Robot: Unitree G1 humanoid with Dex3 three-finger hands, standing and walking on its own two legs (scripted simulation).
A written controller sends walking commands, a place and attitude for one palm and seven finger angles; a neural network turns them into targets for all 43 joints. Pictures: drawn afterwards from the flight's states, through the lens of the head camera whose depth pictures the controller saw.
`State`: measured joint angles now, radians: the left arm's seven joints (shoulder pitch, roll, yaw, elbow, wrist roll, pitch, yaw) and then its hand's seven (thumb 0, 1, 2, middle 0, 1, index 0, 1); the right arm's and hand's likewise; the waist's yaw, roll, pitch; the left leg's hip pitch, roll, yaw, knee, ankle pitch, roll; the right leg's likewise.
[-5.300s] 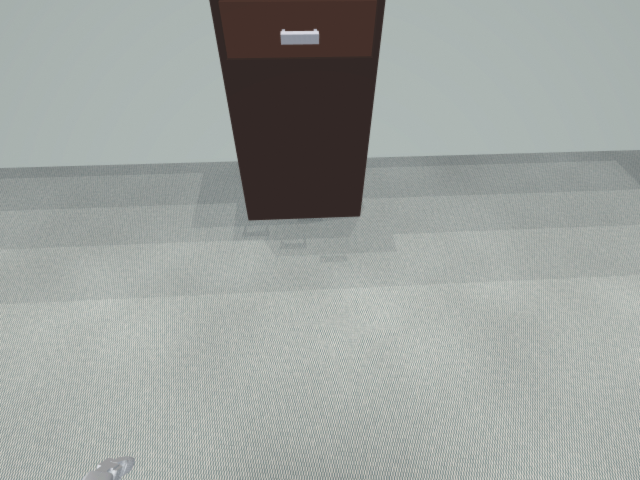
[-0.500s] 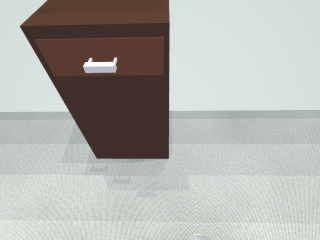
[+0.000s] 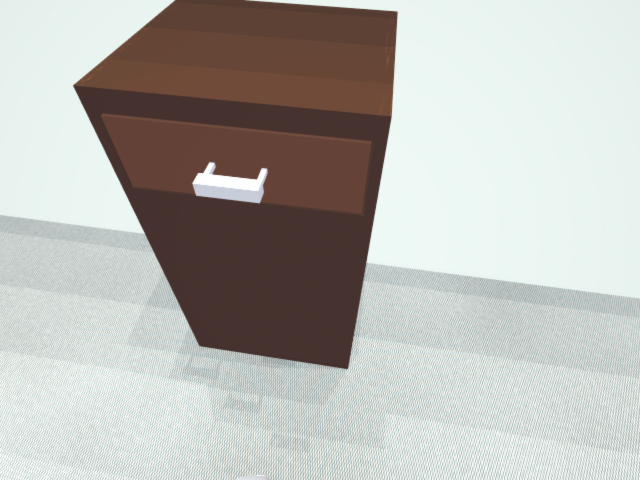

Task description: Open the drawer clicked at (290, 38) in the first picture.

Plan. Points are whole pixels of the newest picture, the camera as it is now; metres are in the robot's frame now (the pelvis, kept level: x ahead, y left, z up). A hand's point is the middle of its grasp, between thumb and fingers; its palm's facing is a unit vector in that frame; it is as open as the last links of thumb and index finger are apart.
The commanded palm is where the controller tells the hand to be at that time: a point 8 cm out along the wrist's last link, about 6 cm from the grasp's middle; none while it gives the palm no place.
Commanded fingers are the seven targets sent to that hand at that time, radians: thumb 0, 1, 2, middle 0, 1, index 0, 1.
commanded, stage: come to a stop and stand still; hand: left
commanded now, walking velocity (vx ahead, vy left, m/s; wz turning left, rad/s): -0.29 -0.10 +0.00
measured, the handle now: (233, 179) +0.57 +0.22 +0.03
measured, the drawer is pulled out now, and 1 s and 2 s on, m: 0.00 0.00 0.00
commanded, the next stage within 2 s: none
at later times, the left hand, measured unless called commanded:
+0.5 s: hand out of the picture +0.07 +0.16 -0.17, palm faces +0.00 -0.95 -0.32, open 7.4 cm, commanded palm none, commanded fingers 0.00 0.90 0.90 -0.20 -0.30 -0.20 -0.30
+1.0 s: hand out of the picture +0.00 +0.08 -0.18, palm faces +0.05 -0.98 -0.20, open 7.3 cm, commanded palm none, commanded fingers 0.00 0.90 0.90 -0.20 -0.30 -0.20 -0.30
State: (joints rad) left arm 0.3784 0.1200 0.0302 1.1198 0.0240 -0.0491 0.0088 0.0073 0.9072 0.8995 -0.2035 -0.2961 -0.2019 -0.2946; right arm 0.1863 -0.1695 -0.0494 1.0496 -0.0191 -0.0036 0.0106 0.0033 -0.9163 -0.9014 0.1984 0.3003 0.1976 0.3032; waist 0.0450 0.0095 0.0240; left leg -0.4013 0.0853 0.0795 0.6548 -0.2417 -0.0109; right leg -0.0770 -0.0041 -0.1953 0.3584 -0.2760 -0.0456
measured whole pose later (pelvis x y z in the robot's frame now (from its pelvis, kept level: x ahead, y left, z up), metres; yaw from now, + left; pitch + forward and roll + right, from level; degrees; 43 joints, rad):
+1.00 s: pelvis -0.02 -0.10 +0.00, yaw -1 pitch -1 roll -1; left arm 0.25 0.15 0.02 1.12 0.00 0.02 0.03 0.00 0.93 0.90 -0.20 -0.30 -0.20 -0.29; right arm 0.31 -0.13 -0.01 1.15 -0.01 0.02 -0.05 0.00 -0.90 -0.90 0.20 0.30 0.20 0.30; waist 0.00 0.02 0.02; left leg -0.10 0.06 0.02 0.41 -0.30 -0.04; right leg -0.17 0.09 -0.14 0.33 -0.16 -0.10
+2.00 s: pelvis +0.02 -0.03 +0.00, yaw -2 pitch +0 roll -1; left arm 0.30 0.12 0.00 1.16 0.00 0.00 0.05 0.01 0.91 0.90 -0.20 -0.30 -0.20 -0.29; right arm 0.32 -0.11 0.02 1.15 -0.01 -0.03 -0.07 0.00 -0.90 -0.90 0.20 0.30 0.20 0.30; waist 0.00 0.00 0.02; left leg -0.03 -0.03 0.06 0.35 -0.32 0.05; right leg -0.17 0.00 -0.09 0.41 -0.24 -0.02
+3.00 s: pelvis +0.00 -0.05 -0.01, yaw +0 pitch +0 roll -1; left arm 0.32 0.11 0.02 1.09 0.02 -0.01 0.03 0.01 0.91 0.90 -0.20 -0.30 -0.20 -0.29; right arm 0.36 -0.14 0.01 1.12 -0.01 0.01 -0.03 0.00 -0.91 -0.90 0.20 0.30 0.20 0.30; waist 0.01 0.03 0.04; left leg -0.20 0.01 0.05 0.61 -0.41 0.02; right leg -0.26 0.01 -0.13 0.53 -0.29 -0.06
